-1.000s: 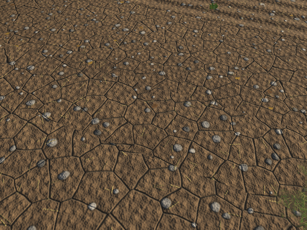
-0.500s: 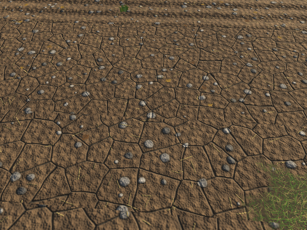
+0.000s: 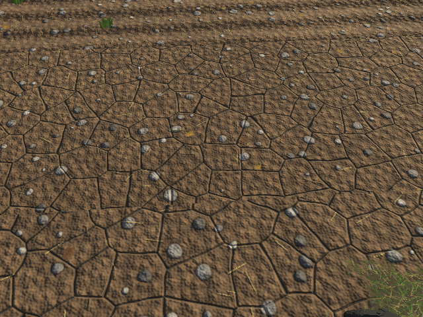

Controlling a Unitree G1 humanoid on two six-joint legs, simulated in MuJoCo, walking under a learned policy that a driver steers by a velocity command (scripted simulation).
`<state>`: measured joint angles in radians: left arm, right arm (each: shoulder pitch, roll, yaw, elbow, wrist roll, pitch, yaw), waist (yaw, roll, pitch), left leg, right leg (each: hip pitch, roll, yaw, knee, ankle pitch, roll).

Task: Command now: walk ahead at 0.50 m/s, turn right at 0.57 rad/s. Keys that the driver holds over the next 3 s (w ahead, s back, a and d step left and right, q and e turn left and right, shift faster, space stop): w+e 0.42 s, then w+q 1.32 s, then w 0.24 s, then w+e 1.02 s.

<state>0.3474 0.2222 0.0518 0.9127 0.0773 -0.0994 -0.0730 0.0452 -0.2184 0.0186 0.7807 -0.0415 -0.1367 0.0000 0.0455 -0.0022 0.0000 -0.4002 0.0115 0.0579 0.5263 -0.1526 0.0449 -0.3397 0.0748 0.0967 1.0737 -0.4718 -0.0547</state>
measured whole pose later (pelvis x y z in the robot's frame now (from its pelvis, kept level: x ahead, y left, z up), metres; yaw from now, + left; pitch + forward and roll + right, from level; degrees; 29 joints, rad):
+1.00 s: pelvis +0.55 -0.09 -0.17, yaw -6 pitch -1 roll -3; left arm 0.53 0.18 -0.03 1.04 0.10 -0.05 -0.09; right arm 0.22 -0.25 -0.05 0.93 -0.09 -0.08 0.05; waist 0.05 0.03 0.03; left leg -0.28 0.00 0.04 0.46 -0.17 0.08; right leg -0.19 -0.05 -0.02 1.69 -0.76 0.06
